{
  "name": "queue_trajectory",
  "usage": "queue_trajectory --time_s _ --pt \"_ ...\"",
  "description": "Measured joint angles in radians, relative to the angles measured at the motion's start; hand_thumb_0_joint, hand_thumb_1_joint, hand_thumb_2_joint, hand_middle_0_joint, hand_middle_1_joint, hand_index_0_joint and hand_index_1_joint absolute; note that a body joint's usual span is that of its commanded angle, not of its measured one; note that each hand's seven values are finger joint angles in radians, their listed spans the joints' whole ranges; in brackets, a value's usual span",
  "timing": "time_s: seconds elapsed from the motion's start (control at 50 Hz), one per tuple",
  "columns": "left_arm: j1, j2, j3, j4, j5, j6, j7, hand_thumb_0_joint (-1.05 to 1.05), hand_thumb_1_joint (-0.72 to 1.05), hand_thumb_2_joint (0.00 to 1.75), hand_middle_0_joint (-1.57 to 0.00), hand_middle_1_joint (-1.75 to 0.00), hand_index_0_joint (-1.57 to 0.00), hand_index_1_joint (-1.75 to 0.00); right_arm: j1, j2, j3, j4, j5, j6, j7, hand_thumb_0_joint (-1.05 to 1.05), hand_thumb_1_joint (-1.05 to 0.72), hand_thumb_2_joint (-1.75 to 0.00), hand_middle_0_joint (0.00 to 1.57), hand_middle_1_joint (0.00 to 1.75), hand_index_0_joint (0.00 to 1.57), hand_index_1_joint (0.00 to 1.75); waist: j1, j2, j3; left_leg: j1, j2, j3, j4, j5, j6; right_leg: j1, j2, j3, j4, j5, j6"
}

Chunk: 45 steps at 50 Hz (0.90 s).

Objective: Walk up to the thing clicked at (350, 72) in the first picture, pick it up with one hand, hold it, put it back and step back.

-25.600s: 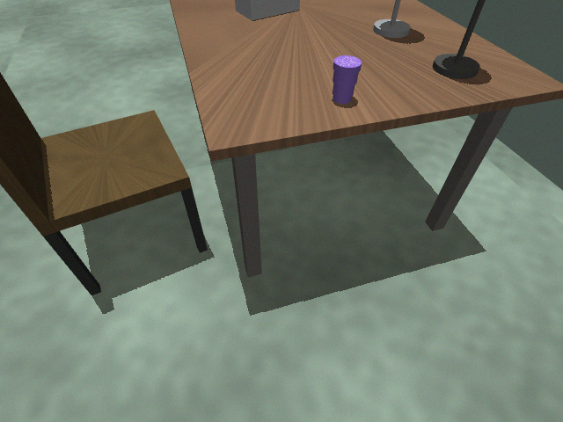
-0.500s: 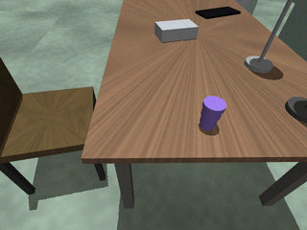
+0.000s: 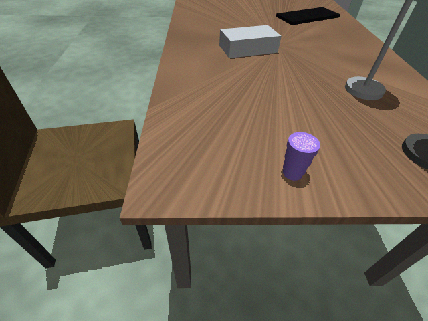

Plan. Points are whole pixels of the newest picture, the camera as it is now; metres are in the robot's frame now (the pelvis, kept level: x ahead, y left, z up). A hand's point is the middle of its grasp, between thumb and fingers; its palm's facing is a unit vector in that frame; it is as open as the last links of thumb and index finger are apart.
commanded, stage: home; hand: right
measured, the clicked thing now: (297, 158) +0.50 -0.19 +0.02
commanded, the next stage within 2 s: stand in 0.92 s
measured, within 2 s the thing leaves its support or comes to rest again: neither
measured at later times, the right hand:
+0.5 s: hand out of the picture +0.08 -0.25 -0.15, palm faces -0.02 +0.93 -0.37, open 17.2 cm
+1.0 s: hand out of the picture +0.09 -0.25 -0.15, palm faces -0.03 +0.93 -0.36, open 17.3 cm
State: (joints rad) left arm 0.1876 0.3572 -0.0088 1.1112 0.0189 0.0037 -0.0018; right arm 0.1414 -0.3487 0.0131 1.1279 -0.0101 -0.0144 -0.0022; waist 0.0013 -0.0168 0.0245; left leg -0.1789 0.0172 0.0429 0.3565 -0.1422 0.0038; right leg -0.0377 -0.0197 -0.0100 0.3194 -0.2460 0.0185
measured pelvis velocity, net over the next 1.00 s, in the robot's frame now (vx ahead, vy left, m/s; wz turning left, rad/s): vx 0.01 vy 0.00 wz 0.02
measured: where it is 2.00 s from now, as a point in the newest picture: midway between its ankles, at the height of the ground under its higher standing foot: outside the picture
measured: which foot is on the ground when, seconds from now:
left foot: down 0.00-1.00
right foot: down 0.00-1.00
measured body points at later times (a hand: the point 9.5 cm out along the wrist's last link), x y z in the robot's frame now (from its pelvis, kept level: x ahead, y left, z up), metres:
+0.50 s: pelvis +0.01 +0.00 +0.00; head +0.01 +0.01 +0.45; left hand +0.07 +0.31 -0.14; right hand +0.08 -0.30 -0.13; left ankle +0.03 +0.12 -0.75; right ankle -0.04 -0.13 -0.75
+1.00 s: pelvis +0.01 +0.00 +0.00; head +0.02 +0.01 +0.45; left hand +0.07 +0.30 -0.14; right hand +0.09 -0.30 -0.13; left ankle +0.03 +0.12 -0.75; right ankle -0.04 -0.13 -0.75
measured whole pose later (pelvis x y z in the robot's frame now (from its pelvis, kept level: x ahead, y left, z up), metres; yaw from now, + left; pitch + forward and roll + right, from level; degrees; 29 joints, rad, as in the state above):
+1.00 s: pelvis +0.01 +0.00 +0.00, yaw +1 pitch -2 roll +0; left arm 0.15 0.35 0.00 1.10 0.01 0.00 0.01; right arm 0.11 -0.35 0.00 1.14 -0.01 -0.01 0.00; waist 0.00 -0.01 0.04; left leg -0.17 0.01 0.03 0.35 -0.15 0.01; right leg 0.00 -0.03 -0.03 0.29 -0.25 0.02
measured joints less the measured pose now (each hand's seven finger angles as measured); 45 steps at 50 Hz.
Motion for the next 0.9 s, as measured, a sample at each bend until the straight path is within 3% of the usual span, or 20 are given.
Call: queue_trajectory --time_s 0.9 --pt "-0.034 -0.003 0.006 -0.005 -0.005 0.000 0.007 0.01 0.90 0.90 -0.21 -0.29 -0.20 -0.29 -0.026 -0.002 -0.009 0.014 0.004 0.003 -0.004 0.00 0.50 -0.07 0.07 0.05 0.06 0.06 -0.003 0.002 0.011 0.018 -0.014 -0.011 -0.009 -0.012 0.002 0.031 -0.012 -0.013 -0.025 -0.009 0.005"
